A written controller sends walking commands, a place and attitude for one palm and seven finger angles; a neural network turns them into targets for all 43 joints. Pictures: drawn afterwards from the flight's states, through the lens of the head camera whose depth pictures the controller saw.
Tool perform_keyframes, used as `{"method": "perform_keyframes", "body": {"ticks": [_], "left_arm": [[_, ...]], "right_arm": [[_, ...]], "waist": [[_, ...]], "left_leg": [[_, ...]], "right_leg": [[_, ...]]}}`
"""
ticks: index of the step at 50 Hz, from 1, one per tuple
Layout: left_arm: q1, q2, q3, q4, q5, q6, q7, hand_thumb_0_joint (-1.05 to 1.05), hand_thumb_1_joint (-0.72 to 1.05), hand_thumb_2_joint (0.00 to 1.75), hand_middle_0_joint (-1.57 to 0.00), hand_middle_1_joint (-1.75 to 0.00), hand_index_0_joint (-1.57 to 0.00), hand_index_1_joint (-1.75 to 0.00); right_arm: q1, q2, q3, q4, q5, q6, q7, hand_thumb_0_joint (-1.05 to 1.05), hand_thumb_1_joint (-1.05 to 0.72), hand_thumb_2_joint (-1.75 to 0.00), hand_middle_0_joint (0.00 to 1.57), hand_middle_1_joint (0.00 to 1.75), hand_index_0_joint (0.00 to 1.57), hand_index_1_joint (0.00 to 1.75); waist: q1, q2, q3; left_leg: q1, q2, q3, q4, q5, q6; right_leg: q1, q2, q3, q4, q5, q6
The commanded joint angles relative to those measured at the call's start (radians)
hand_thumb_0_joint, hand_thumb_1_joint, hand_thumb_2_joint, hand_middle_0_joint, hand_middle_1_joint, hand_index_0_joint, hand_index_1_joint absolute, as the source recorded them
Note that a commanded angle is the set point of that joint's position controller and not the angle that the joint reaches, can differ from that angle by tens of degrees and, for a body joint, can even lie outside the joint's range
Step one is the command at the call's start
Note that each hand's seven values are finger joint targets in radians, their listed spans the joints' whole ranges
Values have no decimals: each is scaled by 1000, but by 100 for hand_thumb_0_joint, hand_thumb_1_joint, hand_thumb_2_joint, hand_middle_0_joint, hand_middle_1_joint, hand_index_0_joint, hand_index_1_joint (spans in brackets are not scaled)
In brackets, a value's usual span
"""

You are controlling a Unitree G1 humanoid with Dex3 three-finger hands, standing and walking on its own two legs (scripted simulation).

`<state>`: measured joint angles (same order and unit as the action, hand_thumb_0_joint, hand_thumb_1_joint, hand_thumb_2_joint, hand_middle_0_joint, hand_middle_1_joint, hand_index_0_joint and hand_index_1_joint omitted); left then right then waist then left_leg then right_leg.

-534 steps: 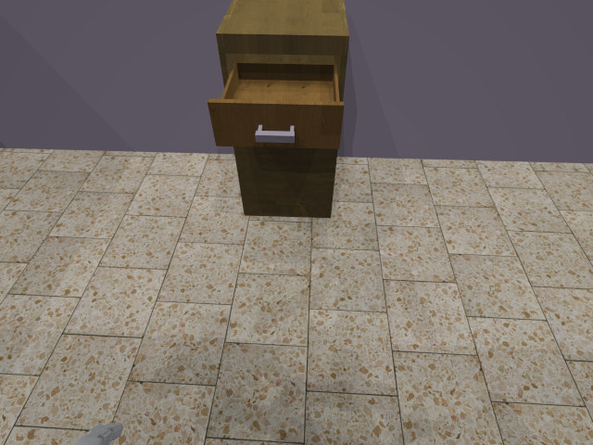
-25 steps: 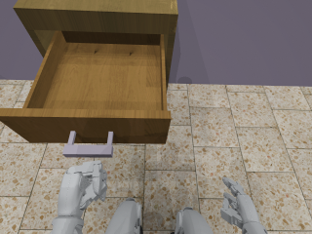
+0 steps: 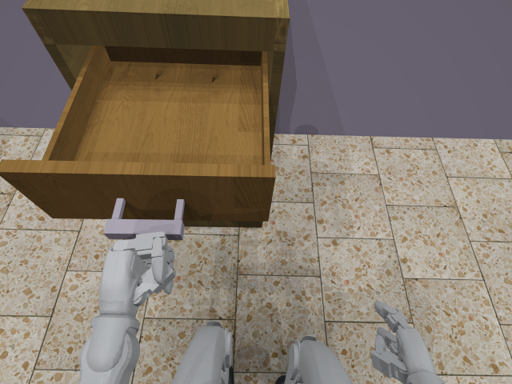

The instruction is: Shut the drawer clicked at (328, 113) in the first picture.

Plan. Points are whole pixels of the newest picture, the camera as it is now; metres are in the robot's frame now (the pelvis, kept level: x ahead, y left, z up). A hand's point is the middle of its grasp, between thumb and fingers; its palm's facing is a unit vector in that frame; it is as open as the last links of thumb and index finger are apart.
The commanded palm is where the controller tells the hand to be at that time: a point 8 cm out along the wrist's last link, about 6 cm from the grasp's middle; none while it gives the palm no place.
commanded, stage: push the drawer shut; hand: left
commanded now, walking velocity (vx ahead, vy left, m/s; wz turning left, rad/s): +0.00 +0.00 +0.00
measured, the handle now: (147, 217) +0.34 +0.19 +0.04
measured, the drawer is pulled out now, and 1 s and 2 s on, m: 0.26 0.13 0.00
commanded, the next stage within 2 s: none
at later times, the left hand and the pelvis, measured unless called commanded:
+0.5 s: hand (173, 216) +0.35 +0.15 +0.04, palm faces +0.03 -1.00 -0.03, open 2.9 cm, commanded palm +0.34 +0.20 +0.04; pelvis -0.01 +0.00 +0.01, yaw -1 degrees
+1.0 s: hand (179, 188) +0.40 +0.15 +0.04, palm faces +0.05 -1.00 -0.03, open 3.0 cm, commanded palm +0.39 +0.20 +0.04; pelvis +0.00 +0.01 +0.01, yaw -1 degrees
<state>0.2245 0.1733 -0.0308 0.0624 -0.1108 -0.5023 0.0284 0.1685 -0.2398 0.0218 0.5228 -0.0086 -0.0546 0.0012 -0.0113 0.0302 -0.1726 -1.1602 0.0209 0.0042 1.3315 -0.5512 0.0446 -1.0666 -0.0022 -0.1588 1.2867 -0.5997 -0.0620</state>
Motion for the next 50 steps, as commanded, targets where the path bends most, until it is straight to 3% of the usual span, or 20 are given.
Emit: {"method": "perform_keyframes", "body": {"ticks": [1,2,6,15,24,28,31,33,38,42,43,47,50], "left_arm": [[-282,103,80,-175,-17,-35,-2,0,90,90,-140,-160,-140,-160],[-305,83,62,-156,-21,-29,-9,0,90,90,-140,-160,-140,-160],[-406,117,103,-104,-40,-11,-17,0,90,90,-140,-160,-140,-160],[-584,129,137,48,-55,-4,-22,0,90,90,-140,-160,-140,-160],[-701,160,185,166,-50,-21,-20,0,90,90,-140,-160,-140,-160],[-718,127,159,184,-40,-30,-17,0,90,90,-140,-160,-140,-160],[-764,141,169,207,-34,-34,-9,0,90,90,-140,-160,-140,-160],[-761,133,169,217,-29,-41,-3,0,90,90,-140,-160,-140,-160],[-841,146,184,275,-18,-57,2,0,90,90,-140,-160,-140,-160],[-870,136,179,285,-15,-69,-1,0,90,90,-140,-160,-140,-160],[-884,149,192,292,-16,-71,1,0,90,90,-140,-160,-140,-160],[-968,137,179,332,-10,-74,2,0,90,90,-140,-160,-140,-160],[-1009,184,221,373,-5,-80,6,0,90,90,-140,-160,-140,-160]], "right_arm": [[3,-135,-53,-122,5,-36,-18,0,-90,-90,20,30,20,30],[-4,-134,-51,-119,7,-35,-18,0,-90,-90,20,30,20,30],[-6,-140,-47,-103,12,-33,-26,0,-90,-90,20,30,20,30],[8,-145,-44,-74,15,-31,-26,0,-90,-90,20,30,20,30],[43,-158,-54,-48,14,-16,-20,0,-90,-90,20,30,20,30],[60,-162,-61,-42,10,-7,-11,0,-90,-90,20,30,20,30],[78,-168,-65,-32,8,0,-8,0,-90,-90,20,30,20,30],[85,-165,-67,-31,6,7,-4,0,-90,-90,20,30,20,30],[98,-163,-68,-16,5,19,-1,0,-90,-90,20,30,20,30],[111,-165,-72,-11,2,26,3,0,-90,-90,20,30,20,30],[113,-165,-72,-7,2,29,2,0,-90,-90,20,30,20,30],[123,-166,-71,5,1,33,2,0,-90,-90,20,30,20,30],[128,-167,-69,10,1,37,-2,0,-90,-90,20,30,20,30]], "waist": [[-57,4,-318],[-59,16,-313],[-63,5,-314],[-65,17,-304],[-66,1,-350],[-66,46,-389],[-77,31,-385],[-70,25,-406],[-85,17,-373],[-84,48,-415],[-86,30,-413],[-106,46,-406],[-103,31,-400]], "left_leg": [[259,-12,-71,-191,170,-9],[263,-13,-68,-194,159,-9],[244,-13,-64,-196,131,-5],[248,-16,-57,-216,115,-9],[281,-11,-57,-229,180,-13],[368,-4,-72,-242,247,-21],[379,0,-80,-242,270,-22],[396,1,-79,-243,302,-25],[383,1,-80,-243,289,-25],[439,5,-88,-242,339,-31],[433,6,-88,-240,338,-31],[436,6,-93,-239,312,-29],[399,2,-87,-239,283,-28]], "right_leg": [[158,16,140,-228,166,30],[154,14,142,-234,158,31],[169,14,157,-255,123,33],[171,10,163,-271,112,35],[187,13,152,-256,189,37],[149,17,127,-235,242,34],[137,20,120,-228,259,33],[149,20,120,-225,286,33],[129,22,120,-225,277,34],[107,23,113,-213,302,32],[113,24,115,-215,305,33],[82,25,115,-217,280,35],[102,26,123,-222,267,35]]}}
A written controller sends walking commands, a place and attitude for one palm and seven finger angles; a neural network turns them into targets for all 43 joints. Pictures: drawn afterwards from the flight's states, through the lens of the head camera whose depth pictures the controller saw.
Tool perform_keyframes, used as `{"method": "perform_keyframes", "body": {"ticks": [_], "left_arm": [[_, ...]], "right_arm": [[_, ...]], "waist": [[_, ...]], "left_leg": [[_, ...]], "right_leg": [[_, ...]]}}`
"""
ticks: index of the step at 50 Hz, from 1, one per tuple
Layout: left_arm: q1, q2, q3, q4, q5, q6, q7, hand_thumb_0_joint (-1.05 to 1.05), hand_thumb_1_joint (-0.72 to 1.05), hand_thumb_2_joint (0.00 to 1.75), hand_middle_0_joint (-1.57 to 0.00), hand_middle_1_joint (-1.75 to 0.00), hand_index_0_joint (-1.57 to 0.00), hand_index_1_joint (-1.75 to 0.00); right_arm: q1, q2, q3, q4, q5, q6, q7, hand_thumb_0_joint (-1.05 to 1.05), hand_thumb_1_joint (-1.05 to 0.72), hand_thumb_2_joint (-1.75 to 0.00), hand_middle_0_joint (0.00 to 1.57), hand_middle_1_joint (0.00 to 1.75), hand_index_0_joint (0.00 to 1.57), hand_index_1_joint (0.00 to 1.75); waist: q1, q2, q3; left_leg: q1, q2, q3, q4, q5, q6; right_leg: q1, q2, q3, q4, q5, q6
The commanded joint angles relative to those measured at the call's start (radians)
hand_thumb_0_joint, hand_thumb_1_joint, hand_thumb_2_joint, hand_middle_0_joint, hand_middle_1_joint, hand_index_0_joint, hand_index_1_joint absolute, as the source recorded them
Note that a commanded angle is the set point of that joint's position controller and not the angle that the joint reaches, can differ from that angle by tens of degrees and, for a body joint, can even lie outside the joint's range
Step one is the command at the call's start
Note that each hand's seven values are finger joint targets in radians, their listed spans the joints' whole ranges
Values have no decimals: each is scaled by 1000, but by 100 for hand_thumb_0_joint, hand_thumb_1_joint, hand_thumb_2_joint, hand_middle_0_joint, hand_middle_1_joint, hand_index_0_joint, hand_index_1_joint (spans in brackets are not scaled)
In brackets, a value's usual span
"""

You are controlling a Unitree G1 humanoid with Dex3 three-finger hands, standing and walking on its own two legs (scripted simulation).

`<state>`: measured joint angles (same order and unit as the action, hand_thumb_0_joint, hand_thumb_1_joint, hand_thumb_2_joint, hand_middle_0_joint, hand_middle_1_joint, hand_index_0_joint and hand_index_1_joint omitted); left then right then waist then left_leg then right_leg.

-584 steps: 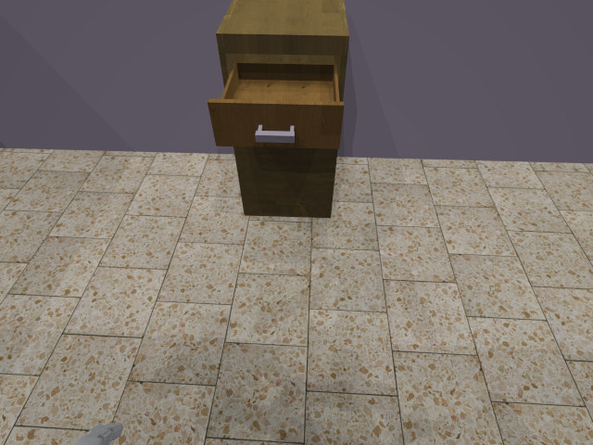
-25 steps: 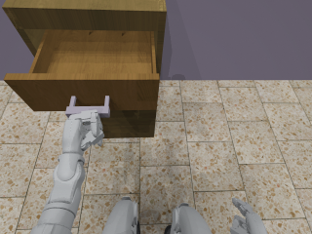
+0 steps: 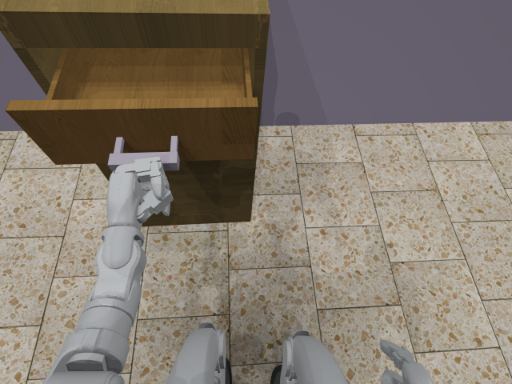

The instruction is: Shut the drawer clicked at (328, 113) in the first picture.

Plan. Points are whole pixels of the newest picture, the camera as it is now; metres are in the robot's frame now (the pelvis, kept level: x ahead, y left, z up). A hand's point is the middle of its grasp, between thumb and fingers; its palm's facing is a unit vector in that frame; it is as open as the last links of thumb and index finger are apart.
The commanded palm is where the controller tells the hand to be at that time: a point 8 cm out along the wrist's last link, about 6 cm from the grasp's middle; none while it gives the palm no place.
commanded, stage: push the drawer shut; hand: left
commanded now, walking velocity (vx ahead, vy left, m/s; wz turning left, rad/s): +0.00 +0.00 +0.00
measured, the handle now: (146, 152) +0.47 +0.19 +0.03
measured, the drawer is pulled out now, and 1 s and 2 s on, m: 0.13 0.00 0.00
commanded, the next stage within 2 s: pull the fist back off the drawer in 1.22 s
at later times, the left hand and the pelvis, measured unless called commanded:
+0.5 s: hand (168, 155) +0.46 +0.16 +0.03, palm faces +0.10 -0.99 -0.04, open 3.0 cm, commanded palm +0.45 +0.20 +0.03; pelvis -0.01 -0.01 -0.01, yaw -1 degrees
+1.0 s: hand (169, 126) +0.53 +0.16 +0.02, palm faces +0.08 -1.00 -0.03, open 2.8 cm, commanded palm +0.52 +0.19 +0.03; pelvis +0.00 +0.00 -0.02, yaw -2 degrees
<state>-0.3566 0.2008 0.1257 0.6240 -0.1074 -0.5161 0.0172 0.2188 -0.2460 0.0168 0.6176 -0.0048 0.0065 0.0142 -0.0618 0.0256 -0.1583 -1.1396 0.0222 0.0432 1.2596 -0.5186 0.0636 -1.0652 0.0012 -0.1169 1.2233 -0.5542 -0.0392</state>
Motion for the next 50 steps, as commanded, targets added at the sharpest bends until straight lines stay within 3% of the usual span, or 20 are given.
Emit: {"method": "perform_keyframes", "body": {"ticks": [1,5,8,11,19,20,23,30,34,37,39,41,43,45,46,50], "left_arm": [[-451,152,59,-177,-8,-65,17,0,90,90,-140,-160,-140,-160],[-538,198,97,-111,-6,-72,12,0,90,90,-140,-160,-140,-160],[-608,193,93,-83,-7,-80,8,0,90,90,-140,-160,-140,-160],[-646,232,120,-46,-9,-86,2,0,90,90,-140,-160,-140,-160],[-763,314,187,110,-4,-98,-23,0,90,90,-140,-160,-140,-160],[-761,348,214,136,0,-99,-26,0,90,90,-140,-160,-140,-160],[-831,359,214,184,8,-103,-34,0,90,90,-140,-160,-140,-160],[-924,397,228,229,25,-99,-49,0,90,90,-140,-160,-140,-160],[-962,428,251,260,30,-85,-46,0,90,90,-140,-160,-140,-160],[-965,447,265,298,42,-75,-50,0,90,90,-140,-160,-140,-160],[-998,461,269,323,47,-65,-50,0,90,90,-140,-160,-140,-160],[-1034,462,264,317,52,-65,-53,0,90,90,-140,-160,-140,-160],[-1031,510,301,326,57,-62,-52,0,90,90,-140,-160,-140,-160],[-1047,478,276,307,58,-61,-56,0,90,90,-140,-160,-140,-160],[-1042,494,293,323,58,-60,-56,0,90,90,-140,-160,-140,-160],[-1118,481,270,291,64,-58,-50,0,90,90,-140,-160,-140,-160]], "right_arm": [[81,-163,-63,-85,-4,-24,-16,0,-90,-90,20,30,20,30],[89,-163,-58,-72,-3,-22,-23,0,-90,-90,20,30,20,30],[97,-163,-58,-61,-6,-24,-23,0,-90,-90,20,30,20,30],[113,-168,-57,-57,-8,-25,-23,0,-90,-90,20,30,20,30],[148,-172,-50,-39,-13,-17,-21,0,-90,-90,20,30,20,30],[152,-174,-49,-39,-14,-15,-21,0,-90,-90,20,30,20,30],[168,-179,-47,-31,-17,-9,-20,0,-90,-90,20,30,20,30],[216,-188,-49,-23,-25,7,-11,0,-90,-90,20,30,20,30],[242,-196,-47,-20,-29,22,-7,0,-90,-90,20,30,20,30],[262,-200,-45,-22,-32,33,0,0,-90,-90,20,30,20,30],[267,-201,-43,-19,-32,40,-2,0,-90,-90,20,30,20,30],[277,-201,-41,-24,-35,41,1,0,-90,-90,20,30,20,30],[287,-208,-41,-23,-38,48,0,0,-90,-90,20,30,20,30],[290,-202,-41,-25,-39,53,6,0,-90,-90,20,30,20,30],[299,-206,-41,-24,-41,55,8,0,-90,-90,20,30,20,30],[311,-207,-44,-13,-44,68,10,0,-90,-90,20,30,20,30]], "waist": [[-61,46,-414],[-69,31,-421],[-78,83,-445],[-81,70,-463],[-102,34,-444],[-93,39,-439],[-116,63,-430],[-130,118,-491],[-147,96,-500],[-146,113,-505],[-165,86,-473],[-169,123,-483],[-164,121,-512],[-164,161,-538],[-161,175,-536],[-190,174,-544]], "left_leg": [[387,-1,-129,-165,258,-45],[344,-4,-120,-157,215,-42],[373,-5,-122,-156,213,-44],[359,-4,-124,-155,217,-40],[254,-9,-102,-129,169,-28],[230,-10,-97,-125,163,-28],[223,-7,-101,-115,153,-26],[280,0,-115,-104,220,-27],[280,4,-122,-96,246,-22],[285,6,-124,-89,259,-23],[251,8,-123,-82,242,-18],[265,8,-130,-83,255,-19],[280,12,-134,-77,285,-20],[324,13,-140,-77,320,-24],[340,15,-146,-77,339,-26],[370,22,-158,-69,359,-26]], "right_leg": [[87,24,78,-157,225,11],[103,22,90,-164,200,15],[75,23,90,-164,190,14],[92,26,94,-162,193,14],[131,27,122,-181,165,20],[142,27,129,-182,158,19],[101,28,127,-176,146,19],[72,35,112,-156,189,15],[64,40,108,-153,210,18],[49,46,104,-148,215,16],[46,45,107,-153,206,20],[32,47,101,-143,210,17],[31,48,97,-136,230,17],[17,48,91,-133,249,15],[0,49,85,-124,256,12],[-25,51,81,-130,265,17]]}}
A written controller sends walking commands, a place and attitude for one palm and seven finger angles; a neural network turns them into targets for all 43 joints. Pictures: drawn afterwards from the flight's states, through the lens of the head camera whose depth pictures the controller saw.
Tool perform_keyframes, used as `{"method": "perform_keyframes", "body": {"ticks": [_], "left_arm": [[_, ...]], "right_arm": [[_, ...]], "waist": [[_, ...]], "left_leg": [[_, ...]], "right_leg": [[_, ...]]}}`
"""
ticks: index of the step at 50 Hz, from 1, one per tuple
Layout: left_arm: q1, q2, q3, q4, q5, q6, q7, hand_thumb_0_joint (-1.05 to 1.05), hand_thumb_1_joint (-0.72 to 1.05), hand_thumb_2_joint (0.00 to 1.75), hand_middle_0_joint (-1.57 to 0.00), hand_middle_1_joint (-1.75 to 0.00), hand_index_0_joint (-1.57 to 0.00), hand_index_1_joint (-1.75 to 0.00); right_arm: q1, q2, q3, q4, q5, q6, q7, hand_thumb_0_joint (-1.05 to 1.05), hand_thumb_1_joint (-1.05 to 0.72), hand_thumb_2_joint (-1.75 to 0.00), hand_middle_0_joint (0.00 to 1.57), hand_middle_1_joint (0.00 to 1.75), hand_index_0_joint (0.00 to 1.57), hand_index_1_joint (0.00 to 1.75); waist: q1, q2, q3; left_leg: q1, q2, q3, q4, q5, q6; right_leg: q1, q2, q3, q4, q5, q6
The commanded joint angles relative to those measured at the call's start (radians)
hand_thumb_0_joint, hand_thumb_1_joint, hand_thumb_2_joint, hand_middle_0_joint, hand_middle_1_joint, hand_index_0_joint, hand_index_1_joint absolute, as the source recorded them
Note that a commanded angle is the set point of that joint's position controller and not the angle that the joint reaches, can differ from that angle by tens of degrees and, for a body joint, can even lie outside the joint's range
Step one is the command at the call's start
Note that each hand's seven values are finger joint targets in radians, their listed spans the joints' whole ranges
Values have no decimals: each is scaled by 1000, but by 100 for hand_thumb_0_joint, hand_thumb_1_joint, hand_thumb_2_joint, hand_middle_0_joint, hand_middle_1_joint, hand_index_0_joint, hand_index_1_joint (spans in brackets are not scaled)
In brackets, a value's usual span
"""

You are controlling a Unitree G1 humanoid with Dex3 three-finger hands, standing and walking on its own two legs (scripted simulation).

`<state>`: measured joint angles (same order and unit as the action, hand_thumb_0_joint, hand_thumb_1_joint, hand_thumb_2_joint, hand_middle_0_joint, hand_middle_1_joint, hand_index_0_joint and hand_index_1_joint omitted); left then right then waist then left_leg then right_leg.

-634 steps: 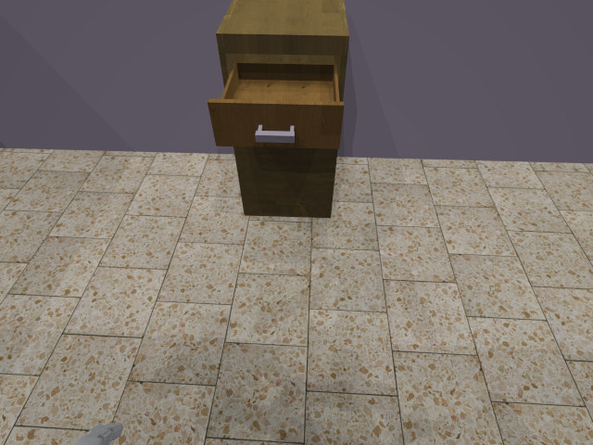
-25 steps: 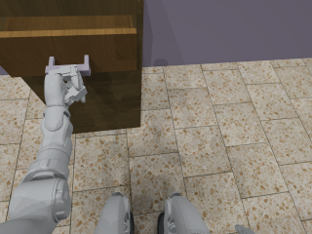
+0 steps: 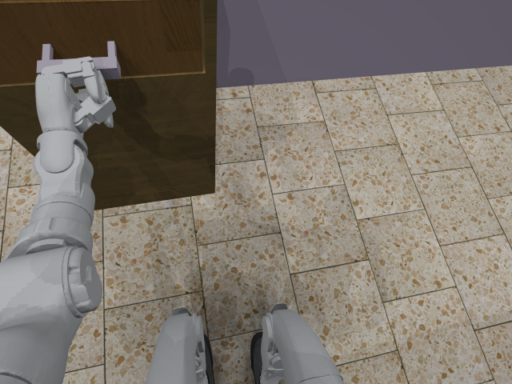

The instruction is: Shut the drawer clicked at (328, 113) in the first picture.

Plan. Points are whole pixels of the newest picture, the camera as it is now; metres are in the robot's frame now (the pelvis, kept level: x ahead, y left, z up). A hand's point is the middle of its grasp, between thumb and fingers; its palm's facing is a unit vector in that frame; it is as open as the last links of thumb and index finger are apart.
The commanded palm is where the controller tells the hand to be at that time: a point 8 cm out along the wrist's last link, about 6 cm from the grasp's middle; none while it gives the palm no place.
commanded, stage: push the drawer shut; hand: left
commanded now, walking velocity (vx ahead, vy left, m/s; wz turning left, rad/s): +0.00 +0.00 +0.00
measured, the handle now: (80, 59) +0.59 +0.22 +0.04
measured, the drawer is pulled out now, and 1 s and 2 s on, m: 0.00 0.00 0.00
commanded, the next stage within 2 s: pull the fist back off the drawer in 0.22 s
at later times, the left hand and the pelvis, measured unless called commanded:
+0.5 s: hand (104, 99) +0.53 +0.19 +0.04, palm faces +0.13 -0.99 -0.05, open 2.6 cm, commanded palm +0.53 +0.20 +0.05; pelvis -0.03 +0.00 -0.01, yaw +1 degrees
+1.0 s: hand (106, 108) +0.51 +0.18 +0.04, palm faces +0.14 -0.99 -0.03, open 3.2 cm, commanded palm +0.48 +0.21 +0.05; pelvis +0.00 +0.00 +0.01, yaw -1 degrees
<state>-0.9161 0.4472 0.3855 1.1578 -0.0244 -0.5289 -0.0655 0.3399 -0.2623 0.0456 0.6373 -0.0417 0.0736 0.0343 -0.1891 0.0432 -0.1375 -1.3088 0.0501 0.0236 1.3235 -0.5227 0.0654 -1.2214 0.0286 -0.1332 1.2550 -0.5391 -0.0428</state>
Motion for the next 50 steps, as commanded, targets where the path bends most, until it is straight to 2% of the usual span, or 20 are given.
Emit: {"method": "perform_keyframes", "body": {"ticks": [1,3,5,10,11,12,16,19,21,26,28,30,33,36,37,42,46,48,49,50], "left_arm": [[-584,259,28,-256,-16,-50,39,0,90,90,-140,-160,-140,-160],[-621,226,-4,-231,-8,-45,48,0,90,90,-140,-160,-140,-160],[-646,264,18,-220,-2,-43,58,0,90,90,-140,-160,-140,-160],[-740,252,-28,-193,25,-46,73,0,90,90,-140,-160,-140,-160],[-772,261,-32,-209,25,-52,75,0,90,90,-140,-160,-140,-160],[-771,264,-33,-191,30,-49,77,0,90,90,-140,-160,-140,-160],[-836,248,-73,-176,37,-37,84,0,90,90,-140,-160,-140,-160],[-818,294,-42,-160,41,-22,89,0,90,90,-140,-160,-140,-160],[-823,262,-60,-161,36,-17,86,0,90,90,-140,-160,-140,-160],[-788,279,-35,-159,30,-7,84,0,90,90,-140,-160,-140,-160],[-766,256,-44,-156,23,-2,81,0,90,90,-140,-160,-140,-160],[-727,269,-25,-157,17,0,80,0,90,90,-140,-160,-140,-160],[-650,240,-30,-172,7,-5,70,0,90,90,-140,-160,-140,-160],[-570,263,7,-170,-4,-7,67,0,90,90,-140,-160,-140,-160],[-557,232,-15,-190,-7,-10,64,0,90,90,-140,-160,-140,-160],[-399,231,15,-249,-21,-26,56,0,90,90,-140,-160,-140,-160],[-263,144,-19,-301,-37,-33,47,0,90,90,-140,-160,-140,-160],[-253,153,-9,-318,-42,-36,49,0,90,90,-140,-160,-140,-160],[-274,126,-35,-343,-45,-40,49,0,90,90,-140,-160,-140,-160],[-264,120,-32,-344,-47,-43,52,0,90,90,-140,-160,-140,-160]], "right_arm": [[198,-194,-72,-29,-9,0,-11,0,-90,-90,20,30,20,30],[201,-192,-72,-18,-10,1,-10,0,-90,-90,20,30,20,30],[204,-197,-69,-13,-12,-2,-12,0,-90,-90,20,30,20,30],[205,-204,-61,-3,-18,-14,-17,0,-90,-90,20,30,20,30],[207,-206,-58,-4,-20,-19,-17,0,-90,-90,20,30,20,30],[208,-211,-59,-2,-19,-19,-17,0,-90,-90,20,30,20,30],[202,-214,-52,-1,-18,-37,-24,0,-90,-90,20,30,20,30],[203,-222,-47,-4,-20,-43,-25,0,-90,-90,20,30,20,30],[205,-219,-47,-9,-20,-49,-22,0,-90,-90,20,30,20,30],[204,-224,-47,-15,-20,-56,-18,0,-90,-90,20,30,20,30],[200,-222,-48,-14,-19,-57,-13,0,-90,-90,20,30,20,30],[199,-222,-48,-20,-17,-56,-13,0,-90,-90,20,30,20,30],[193,-215,-52,-30,-13,-53,-5,0,-90,-90,20,30,20,30],[194,-214,-53,-37,-10,-47,-3,0,-90,-90,20,30,20,30],[187,-209,-55,-41,-7,-45,-2,0,-90,-90,20,30,20,30],[176,-194,-61,-63,-1,-26,5,0,-90,-90,20,30,20,30],[163,-179,-74,-78,7,-9,15,0,-90,-90,20,30,20,30],[159,-181,-79,-71,9,1,14,0,-90,-90,20,30,20,30],[156,-176,-80,-69,11,3,13,0,-90,-90,20,30,20,30],[156,-173,-84,-68,11,4,13,0,-90,-90,20,30,20,30]], "waist": [[-63,166,-575],[-84,164,-545],[-90,150,-528],[-124,196,-513],[-126,241,-519],[-130,221,-525],[-158,249,-508],[-140,246,-535],[-140,264,-543],[-119,244,-538],[-117,236,-525],[-103,201,-519],[-74,218,-535],[-55,161,-528],[-57,173,-522],[-7,134,-549],[14,118,-545],[11,105,-520],[-3,96,-512],[2,87,-503]], "left_leg": [[559,-3,-150,-135,372,-30],[556,-3,-156,-138,343,-30],[523,-4,-154,-135,298,-27],[534,-2,-188,-144,212,-31],[557,-1,-197,-149,214,-34],[562,1,-210,-153,186,-35],[548,3,-229,-170,81,-32],[518,-1,-225,-165,56,-31],[530,-1,-231,-172,51,-31],[504,0,-236,-179,19,-31],[492,0,-229,-181,11,-31],[458,-3,-214,-181,10,-29],[478,-5,-199,-186,55,-33],[449,-6,-180,-183,84,-29],[457,-6,-172,-183,100,-29],[452,-9,-128,-176,223,-28],[509,-10,-117,-188,310,-32],[514,-8,-112,-186,329,-33],[519,-8,-111,-185,338,-32],[519,-10,-109,-186,340,-33]], "right_leg": [[117,23,91,-151,249,18],[88,24,87,-160,224,20],[85,26,90,-164,195,21],[-4,23,81,-152,140,17],[-25,22,78,-144,139,14],[-37,22,76,-145,128,15],[-82,18,79,-146,83,14],[-55,17,82,-143,70,12],[-60,16,79,-142,69,11],[-40,15,82,-143,54,9],[-31,14,83,-151,51,10],[7,16,89,-159,43,11],[34,17,90,-163,62,8],[84,21,94,-169,66,9],[83,19,96,-174,74,11],[192,21,106,-181,152,12],[219,24,97,-183,228,12],[217,24,98,-185,250,16],[221,24,99,-188,265,19],[226,23,97,-189,268,19]]}}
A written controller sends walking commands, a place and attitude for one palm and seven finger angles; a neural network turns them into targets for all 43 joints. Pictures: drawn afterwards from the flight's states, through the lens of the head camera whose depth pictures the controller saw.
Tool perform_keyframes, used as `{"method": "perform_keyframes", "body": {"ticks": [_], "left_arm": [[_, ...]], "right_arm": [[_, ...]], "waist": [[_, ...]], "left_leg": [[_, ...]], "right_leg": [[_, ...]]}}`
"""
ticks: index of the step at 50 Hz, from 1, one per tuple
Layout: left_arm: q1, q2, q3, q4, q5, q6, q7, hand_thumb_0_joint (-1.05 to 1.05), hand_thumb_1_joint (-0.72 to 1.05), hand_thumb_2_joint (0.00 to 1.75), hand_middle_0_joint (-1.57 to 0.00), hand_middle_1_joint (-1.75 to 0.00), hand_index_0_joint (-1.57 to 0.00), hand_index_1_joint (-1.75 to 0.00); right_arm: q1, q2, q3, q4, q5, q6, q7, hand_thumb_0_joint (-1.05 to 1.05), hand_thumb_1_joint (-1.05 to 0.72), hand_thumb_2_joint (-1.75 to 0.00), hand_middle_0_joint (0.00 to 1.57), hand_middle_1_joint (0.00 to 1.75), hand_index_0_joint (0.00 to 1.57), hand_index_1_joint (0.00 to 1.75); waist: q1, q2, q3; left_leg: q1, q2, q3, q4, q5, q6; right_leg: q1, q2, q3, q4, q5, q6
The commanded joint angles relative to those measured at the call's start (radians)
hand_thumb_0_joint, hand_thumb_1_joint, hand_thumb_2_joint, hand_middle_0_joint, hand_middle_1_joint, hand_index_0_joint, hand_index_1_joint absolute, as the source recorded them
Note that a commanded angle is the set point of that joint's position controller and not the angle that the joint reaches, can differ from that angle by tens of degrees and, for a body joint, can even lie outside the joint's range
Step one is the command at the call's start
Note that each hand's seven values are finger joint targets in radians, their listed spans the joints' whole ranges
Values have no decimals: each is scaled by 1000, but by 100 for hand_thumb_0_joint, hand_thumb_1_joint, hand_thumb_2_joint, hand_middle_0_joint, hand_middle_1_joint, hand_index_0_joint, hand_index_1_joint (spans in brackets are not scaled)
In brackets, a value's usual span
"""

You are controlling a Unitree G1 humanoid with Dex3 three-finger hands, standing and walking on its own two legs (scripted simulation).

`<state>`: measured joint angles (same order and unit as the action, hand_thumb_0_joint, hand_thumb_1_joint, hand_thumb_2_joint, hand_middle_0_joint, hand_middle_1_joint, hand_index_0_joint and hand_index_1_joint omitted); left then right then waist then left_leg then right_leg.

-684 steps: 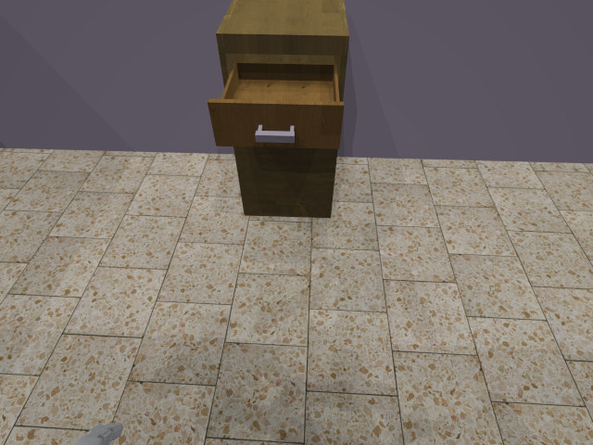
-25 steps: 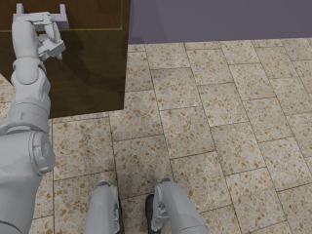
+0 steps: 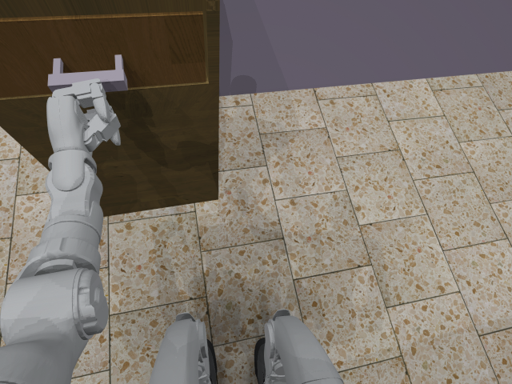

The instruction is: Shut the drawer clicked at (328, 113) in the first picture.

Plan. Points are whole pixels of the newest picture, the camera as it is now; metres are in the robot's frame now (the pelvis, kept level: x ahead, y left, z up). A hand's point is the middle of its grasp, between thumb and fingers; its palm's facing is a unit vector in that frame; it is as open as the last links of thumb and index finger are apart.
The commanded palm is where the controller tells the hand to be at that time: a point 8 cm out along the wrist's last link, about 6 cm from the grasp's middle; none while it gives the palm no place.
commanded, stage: pull the fist back off the drawer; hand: left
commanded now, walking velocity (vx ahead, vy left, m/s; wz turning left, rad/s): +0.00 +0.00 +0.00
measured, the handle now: (89, 72) +0.59 +0.23 +0.03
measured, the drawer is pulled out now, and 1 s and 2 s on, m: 0.00 0.00 0.00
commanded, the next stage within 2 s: draw the hand back to the body in 0.02 s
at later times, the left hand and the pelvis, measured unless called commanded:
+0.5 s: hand (53, 155) +0.40 +0.21 +0.12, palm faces +0.20 -0.98 -0.03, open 3.2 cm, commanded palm +0.36 +0.24 +0.12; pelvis +0.05 +0.00 +0.06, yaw +2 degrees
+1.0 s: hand out of the picture +0.28 +0.23 +0.21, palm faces +0.33 -0.90 -0.29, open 3.2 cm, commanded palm +0.23 +0.27 +0.23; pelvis +0.04 -0.01 +0.12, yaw +3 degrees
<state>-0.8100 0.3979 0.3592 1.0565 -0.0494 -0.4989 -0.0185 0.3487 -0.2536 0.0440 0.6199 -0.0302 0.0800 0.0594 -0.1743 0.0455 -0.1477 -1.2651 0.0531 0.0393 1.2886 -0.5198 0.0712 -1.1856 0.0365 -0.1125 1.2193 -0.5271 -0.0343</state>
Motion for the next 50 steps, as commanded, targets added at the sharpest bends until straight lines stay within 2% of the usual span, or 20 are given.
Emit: {"method": "perform_keyframes", "body": {"ticks": [1,6,9,11,12,15,17,20,21,24,26,27,31,32,33,34,38,40,46,50], "left_arm": [[-394,144,-27,-268,-23,-83,6,0,90,90,-140,-160,-140,-160],[-369,115,-45,-302,-22,-108,12,0,90,90,-140,-160,-140,-160],[-127,153,-7,-533,-52,-89,3,0,90,90,-140,-160,-140,-160],[66,115,-36,-648,-81,-40,-8,0,90,90,-140,-160,-140,-160],[148,93,-49,-719,-97,-10,-14,0,90,90,-140,-160,-140,-160],[335,45,-78,-805,-138,79,-19,0,90,90,-140,-160,-140,-160],[383,13,-90,-829,-154,107,-7,0,90,90,-140,-160,-140,-160],[381,-9,-111,-876,-159,95,2,0,90,90,-140,-160,-140,-160],[374,-11,-128,-926,-153,79,-1,0,90,90,-140,-160,-140,-160],[437,-50,-196,-994,-152,67,-42,0,90,90,-140,-160,-140,-160],[466,-53,-229,-1064,-158,81,-77,0,90,90,-140,-160,-140,-160],[519,-43,-217,-1073,-164,96,-88,0,90,90,-140,-160,-140,-160],[635,17,-129,-1083,-197,169,-87,0,90,90,-140,-160,-140,-160],[680,125,-148,-1103,-65,227,-3,0,90,90,-140,-160,-140,-160],[697,76,-164,-1132,-64,267,39,0,90,90,-140,-160,-140,-160],[724,67,-162,-1153,-66,291,59,0,90,90,-140,-160,-140,-160],[736,94,-154,-1245,-48,351,113,0,90,90,-140,-160,-140,-160],[738,90,-158,-1282,-45,369,131,0,90,90,-140,-160,-140,-160],[859,66,-163,-1341,-44,398,138,0,90,90,-140,-160,-140,-160],[959,70,-130,-1452,-46,395,135,0,90,90,-140,-160,-140,-160]], "right_arm": [[145,-181,-83,-49,-2,-3,-14,0,-90,-90,20,30,20,30],[144,-177,-95,-32,-7,5,-16,0,-90,-90,20,30,20,30],[120,-172,-105,-94,11,16,-10,0,-90,-90,20,30,20,30],[109,-162,-105,-131,27,18,-6,0,-90,-90,20,30,20,30],[99,-152,-104,-149,40,18,-5,0,-90,-90,20,30,20,30],[69,-141,-100,-178,66,11,-20,0,-90,-90,20,30,20,30],[48,-137,-94,-182,73,-4,-32,0,-90,-90,20,30,20,30],[12,-137,-92,-168,73,-29,-47,0,-90,-90,20,30,20,30],[-2,-136,-92,-170,73,-39,-52,0,-90,-90,20,30,20,30],[-17,-130,-91,-171,70,-63,-57,0,-90,-90,20,30,20,30],[-28,-132,-92,-185,73,-78,-61,0,-90,-90,20,30,20,30],[-40,-131,-90,-190,73,-84,-63,0,-90,-90,20,30,20,30],[-105,-136,-75,-226,82,-100,-80,0,-90,-90,20,30,20,30],[-158,-118,-76,-251,84,-63,-99,0,-90,-90,20,30,20,30],[-173,-101,-67,-278,83,-51,-111,0,-90,-90,20,30,20,30],[-183,-100,-63,-289,86,-48,-120,0,-90,-90,20,30,20,30],[-238,-93,-41,-290,89,-43,-146,0,-90,-90,20,30,20,30],[-254,-92,-33,-283,86,-57,-154,0,-90,-90,20,30,20,30],[-270,-98,-25,-250,76,-104,-153,0,-90,-90,20,30,20,30],[-276,-92,-26,-242,67,-131,-143,0,-90,-90,20,30,20,30]], "waist": [[-22,89,-502],[-14,124,-537],[89,187,-730],[119,170,-755],[126,156,-727],[112,-29,-553],[101,-54,-449],[84,-55,-323],[85,4,-307],[88,96,-328],[90,125,-342],[104,118,-340],[134,9,-251],[182,0,-274],[159,-22,-212],[162,-68,-185],[169,21,-99],[166,16,-56],[181,-7,24],[194,6,26]], "left_leg": [[503,-12,-131,-148,364,-39],[604,-8,-139,-139,499,-52],[779,-5,-125,-185,726,-68],[844,-4,-119,-224,852,-71],[850,-4,-108,-245,889,-69],[717,-15,-72,-310,771,-38],[682,-22,-57,-346,674,-33],[672,-30,-58,-385,515,-36],[708,-31,-57,-391,527,-36],[836,-22,-75,-403,654,-45],[908,-14,-94,-418,713,-51],[924,-11,-103,-434,721,-54],[844,-28,-93,-500,540,-45],[892,-35,-78,-560,508,-43],[881,-37,-63,-590,447,-39],[862,-37,-63,-611,397,-37],[947,-33,-66,-696,343,-33],[983,-31,-70,-732,321,-31],[1078,-30,-88,-830,325,-32],[1134,-30,-83,-866,387,-34]], "right_leg": [[174,15,74,-145,274,10],[158,15,64,-128,353,7],[325,16,70,-160,492,3],[423,19,66,-193,584,5],[471,18,65,-221,639,9],[629,14,73,-292,730,26],[644,9,74,-323,706,31],[614,12,70,-360,564,27],[600,10,73,-369,547,20],[586,6,67,-383,559,17],[587,5,62,-394,546,14],[603,3,55,-403,541,14],[688,0,49,-450,486,12],[762,-29,101,-514,465,-4],[791,-37,101,-549,458,2],[814,-42,101,-569,431,6],[857,-43,106,-651,363,-1],[872,-43,106,-695,339,0],[942,-34,100,-790,332,-3],[1006,-39,95,-817,392,-2]]}}
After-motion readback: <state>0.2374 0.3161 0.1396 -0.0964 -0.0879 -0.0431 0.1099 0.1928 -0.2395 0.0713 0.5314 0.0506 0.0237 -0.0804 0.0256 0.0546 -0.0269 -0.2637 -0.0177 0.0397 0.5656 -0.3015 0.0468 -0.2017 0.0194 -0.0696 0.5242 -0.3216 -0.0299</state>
